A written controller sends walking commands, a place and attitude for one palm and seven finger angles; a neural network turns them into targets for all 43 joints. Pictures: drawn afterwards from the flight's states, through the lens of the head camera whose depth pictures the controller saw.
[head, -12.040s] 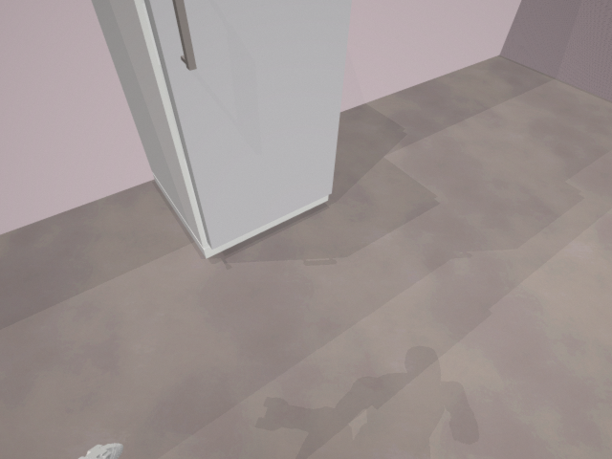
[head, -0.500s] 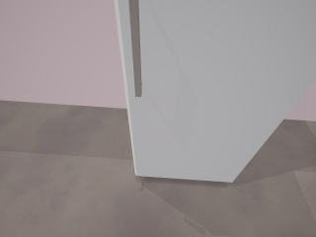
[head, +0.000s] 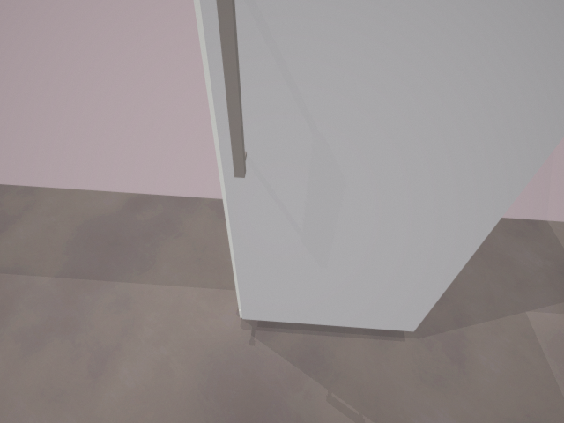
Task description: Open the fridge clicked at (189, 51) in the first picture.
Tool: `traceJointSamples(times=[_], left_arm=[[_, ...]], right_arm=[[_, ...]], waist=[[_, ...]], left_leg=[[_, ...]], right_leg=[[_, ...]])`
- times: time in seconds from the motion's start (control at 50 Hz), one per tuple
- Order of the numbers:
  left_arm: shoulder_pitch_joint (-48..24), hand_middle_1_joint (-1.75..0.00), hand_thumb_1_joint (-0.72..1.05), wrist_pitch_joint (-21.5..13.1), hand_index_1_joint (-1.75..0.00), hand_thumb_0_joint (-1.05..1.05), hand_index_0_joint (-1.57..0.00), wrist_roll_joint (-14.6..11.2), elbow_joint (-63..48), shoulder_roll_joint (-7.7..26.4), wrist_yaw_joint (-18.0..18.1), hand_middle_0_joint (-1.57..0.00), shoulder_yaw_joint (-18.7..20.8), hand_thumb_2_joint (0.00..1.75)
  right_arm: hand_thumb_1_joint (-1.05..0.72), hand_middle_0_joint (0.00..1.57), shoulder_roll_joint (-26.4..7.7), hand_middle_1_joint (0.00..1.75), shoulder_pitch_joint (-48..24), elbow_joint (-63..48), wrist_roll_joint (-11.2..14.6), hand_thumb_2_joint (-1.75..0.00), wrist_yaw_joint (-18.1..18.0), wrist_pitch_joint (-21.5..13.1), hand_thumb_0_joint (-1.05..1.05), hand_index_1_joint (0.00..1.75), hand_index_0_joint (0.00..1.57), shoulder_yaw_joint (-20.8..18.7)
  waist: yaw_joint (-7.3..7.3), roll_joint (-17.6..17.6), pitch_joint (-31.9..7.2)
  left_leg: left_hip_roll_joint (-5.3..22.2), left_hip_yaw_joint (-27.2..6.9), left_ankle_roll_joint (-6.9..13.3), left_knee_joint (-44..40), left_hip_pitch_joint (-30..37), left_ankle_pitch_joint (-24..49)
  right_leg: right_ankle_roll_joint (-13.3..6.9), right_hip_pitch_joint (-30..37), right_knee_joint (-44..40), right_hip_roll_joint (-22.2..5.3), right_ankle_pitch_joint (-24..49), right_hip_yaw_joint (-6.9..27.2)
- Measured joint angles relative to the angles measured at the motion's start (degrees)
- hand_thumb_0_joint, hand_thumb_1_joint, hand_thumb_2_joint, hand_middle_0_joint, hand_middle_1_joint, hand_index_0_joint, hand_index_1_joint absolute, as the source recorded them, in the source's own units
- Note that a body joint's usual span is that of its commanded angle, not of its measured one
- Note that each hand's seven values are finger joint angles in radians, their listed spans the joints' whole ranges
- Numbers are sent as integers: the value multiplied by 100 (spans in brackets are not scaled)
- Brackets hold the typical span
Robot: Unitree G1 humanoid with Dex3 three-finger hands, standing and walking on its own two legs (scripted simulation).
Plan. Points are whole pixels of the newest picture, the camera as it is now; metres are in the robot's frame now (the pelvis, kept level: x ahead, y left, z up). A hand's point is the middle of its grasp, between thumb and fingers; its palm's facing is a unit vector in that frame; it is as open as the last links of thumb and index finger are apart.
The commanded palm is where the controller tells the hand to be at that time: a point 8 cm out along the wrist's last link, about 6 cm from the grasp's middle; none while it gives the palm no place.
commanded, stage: shuffle to correct the standing spot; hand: left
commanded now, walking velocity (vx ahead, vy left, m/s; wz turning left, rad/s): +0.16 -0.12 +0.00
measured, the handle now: (235, 87) +0.54 +0.12 +0.21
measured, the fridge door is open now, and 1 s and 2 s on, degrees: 0 0 0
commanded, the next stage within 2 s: come to a stop and stand still in 0.18 s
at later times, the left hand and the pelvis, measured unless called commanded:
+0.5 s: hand out of the picture -0.02 +0.13 -0.19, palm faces +0.09 -0.99 -0.10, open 7.4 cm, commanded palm none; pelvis +0.08 -0.01 -0.01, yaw -1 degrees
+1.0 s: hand out of the picture +0.11 +0.11 -0.18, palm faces +0.07 -0.98 -0.20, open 7.3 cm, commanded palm none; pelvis +0.06 -0.07 -0.01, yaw +2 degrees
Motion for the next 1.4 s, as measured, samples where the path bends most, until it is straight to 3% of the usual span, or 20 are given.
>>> traceJointSamples(times=[0.22,0.28,0.34,0.38,0.42,0.52,0.62,0.74,0.8,0.88,0.94,0.98,1.04,1.12,1.4], left_arm=[[583,-30,91,-1,-30,0,-20,43,88,-230,-91,-20,77,90],[759,-30,91,-64,-30,0,-20,47,106,-288,-64,-20,128,90],[924,-30,91,-128,-30,0,-20,92,120,-332,-2,-20,170,90],[1029,-30,91,-125,-30,0,-20,102,156,-378,45,-20,167,90],[1116,-30,91,-73,-30,0,-20,47,227,-444,65,-20,137,90],[919,-30,91,138,-30,0,-20,-30,353,-490,94,-20,99,90],[216,-30,91,170,-30,1,-20,34,-96,-300,107,-20,193,90],[-346,-30,91,177,-30,0,-19,64,-533,-86,82,-20,320,90],[-357,-30,91,78,-30,0,-19,92,-661,-3,62,-20,326,90],[-391,-30,91,76,-30,0,-19,118,-645,-124,9,-20,224,90],[-385,-30,91,83,-30,0,-20,107,-663,-186,0,-20,201,90],[-374,-30,92,88,-30,0,-20,97,-675,-165,11,-20,214,90],[-329,-30,92,89,-30,0,-20,52,-661,-132,10,-20,213,90],[-289,-30,93,139,-30,0,-20,-13,-466,-4,25,-20,258,90],[318,-30,91,92,-30,0,-20,-6,109,-273,-28,-20,88,90]], right_arm=[[-91,20,231,30,472,42,-37,-90,17,53,1,30,20,-68],[-91,20,282,30,569,62,-44,-90,11,72,1,30,20,-87],[-91,20,335,30,519,63,-35,-90,10,118,1,30,20,-115],[-92,20,327,30,384,37,-31,-90,-45,126,2,30,20,-115],[-93,20,277,30,245,-27,-10,-90,-92,31,2,30,20,-120],[-95,20,269,30,37,-200,55,-90,-224,-118,2,30,20,-93],[-95,20,188,30,-162,-323,29,-90,-229,-27,1,30,20,-170],[-95,20,132,30,-230,-474,-48,-90,-107,136,1,30,20,-306],[-94,20,135,30,-155,-543,-43,-90,-40,187,1,30,20,-338],[-93,20,71,30,-129,-584,-12,-90,7,328,1,30,20,-395],[-93,20,88,30,-68,-531,-6,-90,24,333,1,30,20,-372],[-93,20,120,30,0,-493,3,-90,33,305,1,30,20,-343],[-93,20,169,30,139,-441,9,-90,22,227,1,30,20,-277],[-93,19,355,30,327,-262,-22,-90,-24,132,1,30,20,-169],[-91,20,476,30,588,-66,-16,-90,-5,136,1,30,20,-37]], waist=[[6,-5,-130],[10,16,-96],[108,-42,7],[177,-103,113],[183,-158,240],[123,-233,260],[69,-75,465],[34,43,522],[46,-17,386],[-67,197,286],[-63,180,217],[-45,118,173],[-36,50,111],[29,-276,127],[79,13,89]], left_leg=[[156,-66,-130,720,-183,-606],[289,-40,-56,1409,-429,-996],[322,42,-9,2239,-817,-1542],[287,110,-17,1991,-882,-1423],[230,188,30,1329,-702,-460],[159,442,215,877,-228,-625],[171,297,153,370,-78,-265],[303,188,-34,463,-173,-213],[301,218,-185,857,-364,-396],[247,-119,-158,1860,-765,-1411],[206,-160,-149,2331,-852,-1397],[209,-133,-166,2102,-714,-1293],[227,-110,-179,1030,-246,-836],[141,-30,-79,558,19,-490],[87,-41,-92,-37,251,-90]], right_leg=[[-164,-73,511,137,-532,-48],[-233,38,519,243,-666,-174],[-267,229,403,299,-736,-270],[-234,335,367,301,-779,-249],[-178,287,710,268,-893,-183],[36,-533,2255,34,-1447,18],[160,-1133,2031,-251,-959,-9],[186,-1371,1751,-299,-337,-89],[162,-1053,955,-335,251,-96],[-22,-1128,1081,-215,90,-253],[-97,-1084,874,-143,251,-328],[-137,-1075,748,-82,344,-368],[-158,-1127,705,33,411,-453],[-106,-953,441,-13,583,-383],[-140,-717,-128,-24,942,-400]])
